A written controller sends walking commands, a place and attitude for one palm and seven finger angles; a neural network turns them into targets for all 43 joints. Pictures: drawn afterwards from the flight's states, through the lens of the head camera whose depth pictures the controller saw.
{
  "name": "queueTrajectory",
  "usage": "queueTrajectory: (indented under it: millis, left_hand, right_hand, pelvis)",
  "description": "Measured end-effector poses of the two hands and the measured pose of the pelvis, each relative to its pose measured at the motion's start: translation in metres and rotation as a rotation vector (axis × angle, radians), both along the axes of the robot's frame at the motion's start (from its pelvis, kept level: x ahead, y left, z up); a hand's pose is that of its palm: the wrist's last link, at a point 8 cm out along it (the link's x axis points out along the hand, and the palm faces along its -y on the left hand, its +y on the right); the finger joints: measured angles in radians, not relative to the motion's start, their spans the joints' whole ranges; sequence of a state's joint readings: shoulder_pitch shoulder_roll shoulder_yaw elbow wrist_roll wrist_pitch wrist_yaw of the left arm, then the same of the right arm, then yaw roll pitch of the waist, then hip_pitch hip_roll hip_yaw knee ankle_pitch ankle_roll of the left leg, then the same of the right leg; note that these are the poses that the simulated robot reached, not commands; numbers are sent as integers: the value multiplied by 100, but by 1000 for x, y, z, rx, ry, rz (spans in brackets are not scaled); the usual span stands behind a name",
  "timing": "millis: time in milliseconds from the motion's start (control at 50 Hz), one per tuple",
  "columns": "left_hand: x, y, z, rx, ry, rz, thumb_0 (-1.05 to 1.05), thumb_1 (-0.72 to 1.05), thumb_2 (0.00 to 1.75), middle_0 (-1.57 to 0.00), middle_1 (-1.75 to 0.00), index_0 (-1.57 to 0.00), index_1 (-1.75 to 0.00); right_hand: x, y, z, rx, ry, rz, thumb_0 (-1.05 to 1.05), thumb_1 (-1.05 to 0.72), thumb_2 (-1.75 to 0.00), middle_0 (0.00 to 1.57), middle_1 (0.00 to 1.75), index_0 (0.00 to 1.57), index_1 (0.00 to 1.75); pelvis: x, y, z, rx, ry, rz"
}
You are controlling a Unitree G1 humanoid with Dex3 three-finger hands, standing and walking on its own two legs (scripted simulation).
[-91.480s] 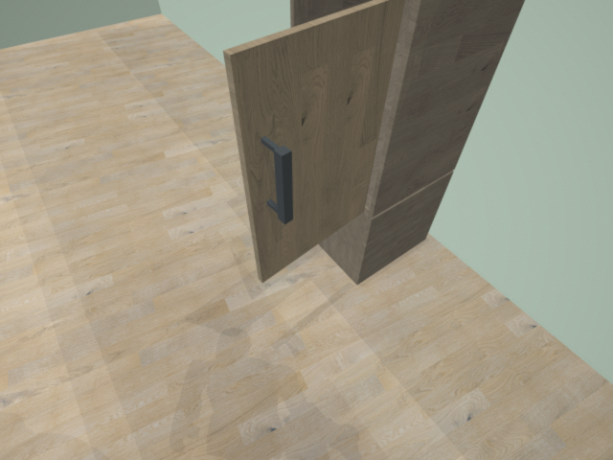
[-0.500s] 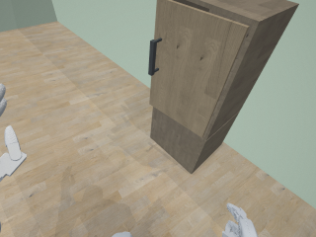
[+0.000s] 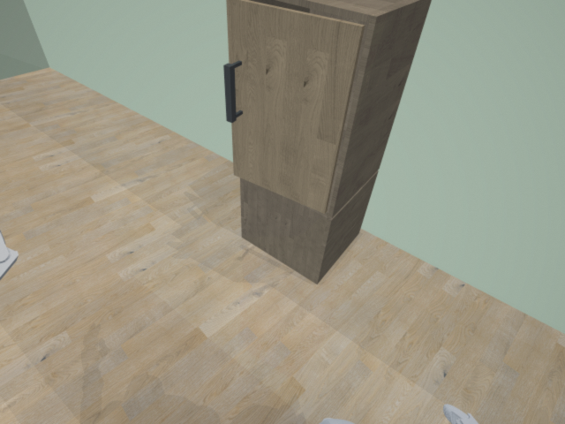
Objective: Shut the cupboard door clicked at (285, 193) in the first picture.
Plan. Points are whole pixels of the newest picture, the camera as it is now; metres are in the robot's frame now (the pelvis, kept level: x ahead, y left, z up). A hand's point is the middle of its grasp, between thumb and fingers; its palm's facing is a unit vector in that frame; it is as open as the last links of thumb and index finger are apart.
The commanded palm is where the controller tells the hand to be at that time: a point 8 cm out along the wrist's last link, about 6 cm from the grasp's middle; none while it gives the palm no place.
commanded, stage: stop stepping back and stand still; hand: left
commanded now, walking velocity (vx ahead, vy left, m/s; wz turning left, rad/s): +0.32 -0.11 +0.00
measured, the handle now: (234, 92) +1.02 +0.19 +0.03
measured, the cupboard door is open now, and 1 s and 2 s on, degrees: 6 6 6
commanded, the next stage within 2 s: let the arm hang, fingers relaxed in 0.48 s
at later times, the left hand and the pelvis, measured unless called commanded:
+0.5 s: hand (17, 344) +0.13 +0.24 +0.19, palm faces +0.51 -0.72 -0.46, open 7.4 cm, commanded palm +0.08 +0.27 +0.20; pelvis -0.05 -0.04 +0.03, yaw +2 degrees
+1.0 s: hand out of the picture -0.01 +0.18 -0.14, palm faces +0.08 -0.98 -0.19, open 6.9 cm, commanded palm none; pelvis -0.05 -0.01 +0.03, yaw +3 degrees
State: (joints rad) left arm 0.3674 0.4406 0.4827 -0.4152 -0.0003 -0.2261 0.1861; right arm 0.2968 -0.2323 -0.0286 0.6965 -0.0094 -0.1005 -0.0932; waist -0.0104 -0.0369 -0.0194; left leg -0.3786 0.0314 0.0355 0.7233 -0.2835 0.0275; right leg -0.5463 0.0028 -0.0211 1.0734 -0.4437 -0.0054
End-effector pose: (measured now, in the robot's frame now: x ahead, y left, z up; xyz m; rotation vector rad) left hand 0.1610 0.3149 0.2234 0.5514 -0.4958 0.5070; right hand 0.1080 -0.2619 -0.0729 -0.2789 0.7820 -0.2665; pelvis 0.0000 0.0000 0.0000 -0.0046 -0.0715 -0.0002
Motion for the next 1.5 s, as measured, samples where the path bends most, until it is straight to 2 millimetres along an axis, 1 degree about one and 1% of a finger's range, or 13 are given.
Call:
queueTrajectory:
  millis: [100, 220, 360, 480, 600, 640, 720, 780, 860, 940, 1140, 1320, 1500]
  left_hand:
    - [-10, -23, -17, -64, 159, -31, 1, 90, 90, -21, -30, -21, -30]
    - [-53, -67, -15, 24, 214, -96, 1, 89, 90, -21, -30, -21, -30]
    - [-82, -54, 13, 52, 210, 21, 1, 89, 90, -22, -30, -22, -30]
    - [-74, -42, -9, -58, 278, 88, 1, 89, 90, -21, -30, -21, -30]
    - [-60, -48, -28, -100, 280, 14, 1, 89, 90, -21, -30, -21, -30]
    - [-44, -42, -71, -142, 437, -20, 0, 90, 90, -21, -30, -21, -30]
    - [-43, -51, -200, -367, 948, 0, 0, 90, 90, -20, -30, -20, -30]
    - [-79, -83, -272, -511, 1277, -17, 0, 91, 90, -20, -30, -20, -29]
    - [-139, -119, -325, -697, 1503, -12, 0, 93, 90, -20, -30, -20, -30]
    - [-166, -102, -336, -760, 1545, 83, -5, 100, 90, -21, -30, -21, -30]
    - [-220, -70, -333, -745, 1737, 189, -1, 94, 90, -20, -30, -20, -30]
    - [-236, -66, -334, -753, 1784, 197, 0, 92, 90, -20, -30, -20, -30]
    - [-243, -80, -340, -785, 1817, 158, 0, 91, 90, -20, -30, -20, -30]
  right_hand:
    - [-30, 14, -2, 126, -18, -21, 2, -90, -90, 20, 30, 21, 30]
    - [-42, 5, -17, 143, 50, 65, 2, -90, -90, 21, 30, 21, 30]
    - [-40, -27, 4, 109, 35, 41, 2, -90, -90, 21, 30, 21, 30]
    - [-25, -41, 13, 70, 2, 47, 2, -90, -90, 20, 30, 21, 30]
    - [-2, -29, 26, 24, -22, 109, 2, -90, -90, 20, 30, 20, 30]
    - [7, -23, 15, 35, 1, 171, 1, -90, -90, 20, 30, 20, 30]
    - [13, -5, -9, 90, 51, 195, 1, -90, -90, 20, 30, 20, 30]
    - [3, 10, -20, 138, 104, 186, 1, -90, -90, 20, 30, 20, 30]
    - [-30, 25, -27, 157, 249, 157, 1, -90, -90, 20, 30, 21, 30]
    - [-71, 31, -29, 146, 413, 123, 1, -91, -90, 21, 30, 21, 30]
    - [-137, 28, -33, 136, 549, 0, 0, -92, -90, 20, 30, 20, 30]
    - [-177, 55, -40, 193, 626, -35, 1, -91, -90, 20, 30, 20, 30]
    - [-197, 79, -42, 234, 658, -66, 1, -90, -90, 20, 30, 20, 30]
  pelvis:
    - [-18, -14, 12, -2, 14, -10]
    - [-46, -38, 6, 12, 42, 13]
    - [-51, -43, 29, 51, 61, 7]
    - [-51, -39, 35, 60, 69, 38]
    - [-42, -31, 30, 41, 78, 47]
    - [-42, -24, 20, 19, 86, 62]
    - [-45, -17, 11, 44, 82, 54]
    - [-45, -16, 12, 34, 68, 48]
    - [-45, -17, 16, 19, 62, 53]
    - [-46, -18, 23, 8, 58, 60]
    - [-48, 4, 32, -6, 40, 34]
    - [-53, 15, 33, -1, 31, 19]
    - [-56, 22, 33, 1, 36, 9]
